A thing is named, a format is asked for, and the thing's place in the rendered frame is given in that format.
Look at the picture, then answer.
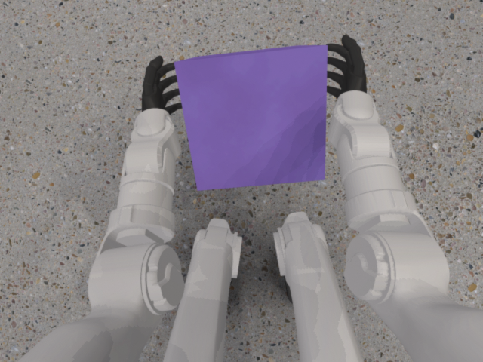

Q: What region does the left robot upper arm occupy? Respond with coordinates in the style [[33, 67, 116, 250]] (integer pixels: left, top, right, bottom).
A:
[[18, 242, 185, 362]]

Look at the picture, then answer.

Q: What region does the right robot foot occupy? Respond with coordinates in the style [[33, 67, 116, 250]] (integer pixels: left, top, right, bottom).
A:
[[284, 275, 293, 304]]

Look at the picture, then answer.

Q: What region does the left robot forearm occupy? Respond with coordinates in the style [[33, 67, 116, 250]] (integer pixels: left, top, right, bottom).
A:
[[88, 108, 181, 301]]

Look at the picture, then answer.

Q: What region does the carton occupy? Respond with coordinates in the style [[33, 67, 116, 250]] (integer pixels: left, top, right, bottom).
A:
[[174, 45, 328, 191]]

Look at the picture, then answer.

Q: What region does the robot left hand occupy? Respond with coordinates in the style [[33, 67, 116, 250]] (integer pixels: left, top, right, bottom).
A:
[[142, 55, 182, 115]]

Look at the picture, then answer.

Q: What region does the robot right hand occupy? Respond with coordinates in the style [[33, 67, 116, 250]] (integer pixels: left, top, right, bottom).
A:
[[326, 35, 367, 98]]

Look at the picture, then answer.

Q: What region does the right robot upper arm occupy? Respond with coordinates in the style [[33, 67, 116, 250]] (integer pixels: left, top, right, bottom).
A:
[[344, 230, 483, 362]]

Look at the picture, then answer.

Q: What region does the right robot forearm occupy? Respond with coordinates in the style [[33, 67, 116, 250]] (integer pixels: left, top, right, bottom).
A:
[[327, 90, 450, 278]]

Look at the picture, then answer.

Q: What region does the robot right thigh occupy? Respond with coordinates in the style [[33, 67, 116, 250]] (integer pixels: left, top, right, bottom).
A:
[[273, 220, 364, 362]]

